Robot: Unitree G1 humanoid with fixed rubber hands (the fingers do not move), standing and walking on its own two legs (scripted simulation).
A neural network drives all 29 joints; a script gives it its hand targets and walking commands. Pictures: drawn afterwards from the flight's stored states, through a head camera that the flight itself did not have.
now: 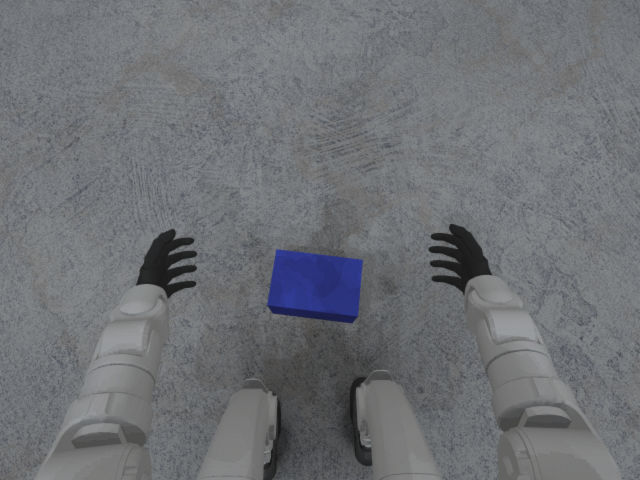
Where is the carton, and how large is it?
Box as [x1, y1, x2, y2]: [267, 249, 362, 322]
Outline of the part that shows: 276,249 267,305 273,313 345,322 352,322 357,316 362,260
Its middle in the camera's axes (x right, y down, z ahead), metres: -0.01 +0.13 +1.04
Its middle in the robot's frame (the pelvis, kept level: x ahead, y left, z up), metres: +0.45 +0.00 -0.61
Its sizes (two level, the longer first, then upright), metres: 0.224 0.145 0.145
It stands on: the floor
